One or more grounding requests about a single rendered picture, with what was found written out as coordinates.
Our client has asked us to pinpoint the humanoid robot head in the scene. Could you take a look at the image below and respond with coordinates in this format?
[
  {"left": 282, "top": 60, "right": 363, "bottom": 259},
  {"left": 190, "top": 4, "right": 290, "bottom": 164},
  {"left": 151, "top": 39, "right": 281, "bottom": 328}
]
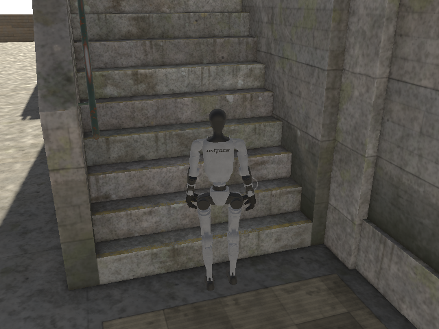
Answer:
[{"left": 206, "top": 109, "right": 230, "bottom": 143}]

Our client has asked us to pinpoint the robot right forearm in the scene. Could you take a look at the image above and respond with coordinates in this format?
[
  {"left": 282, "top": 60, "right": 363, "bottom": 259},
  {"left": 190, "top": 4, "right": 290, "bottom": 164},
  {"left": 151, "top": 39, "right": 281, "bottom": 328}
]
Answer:
[{"left": 242, "top": 166, "right": 254, "bottom": 197}]

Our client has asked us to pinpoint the right robot upper arm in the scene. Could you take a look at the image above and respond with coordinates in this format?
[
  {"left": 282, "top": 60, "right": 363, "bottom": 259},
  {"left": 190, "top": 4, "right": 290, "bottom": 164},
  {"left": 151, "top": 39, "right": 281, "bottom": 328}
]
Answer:
[{"left": 233, "top": 138, "right": 250, "bottom": 176}]

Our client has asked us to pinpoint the robot right thigh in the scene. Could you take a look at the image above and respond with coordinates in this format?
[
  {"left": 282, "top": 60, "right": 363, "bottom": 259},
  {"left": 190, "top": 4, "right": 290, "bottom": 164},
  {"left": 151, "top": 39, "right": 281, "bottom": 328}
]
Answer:
[{"left": 227, "top": 192, "right": 243, "bottom": 243}]

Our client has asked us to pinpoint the left robot upper arm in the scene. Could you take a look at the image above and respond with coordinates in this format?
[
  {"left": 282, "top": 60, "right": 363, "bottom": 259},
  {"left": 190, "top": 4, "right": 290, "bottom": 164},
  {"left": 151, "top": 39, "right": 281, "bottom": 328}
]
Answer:
[{"left": 189, "top": 139, "right": 204, "bottom": 177}]

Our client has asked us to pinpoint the robot right hand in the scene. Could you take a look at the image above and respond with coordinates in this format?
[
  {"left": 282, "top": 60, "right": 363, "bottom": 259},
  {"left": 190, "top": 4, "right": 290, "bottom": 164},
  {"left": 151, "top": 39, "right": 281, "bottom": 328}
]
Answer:
[{"left": 242, "top": 195, "right": 256, "bottom": 211}]

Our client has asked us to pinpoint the robot left hand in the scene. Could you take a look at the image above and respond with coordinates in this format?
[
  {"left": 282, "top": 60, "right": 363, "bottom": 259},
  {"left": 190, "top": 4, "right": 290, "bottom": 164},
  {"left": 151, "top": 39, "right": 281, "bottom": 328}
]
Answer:
[{"left": 186, "top": 193, "right": 198, "bottom": 209}]

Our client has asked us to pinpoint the robot left forearm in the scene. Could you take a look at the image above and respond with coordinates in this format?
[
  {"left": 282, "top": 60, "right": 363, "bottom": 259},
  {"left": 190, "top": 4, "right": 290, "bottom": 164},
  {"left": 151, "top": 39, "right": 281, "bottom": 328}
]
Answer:
[{"left": 186, "top": 167, "right": 197, "bottom": 196}]

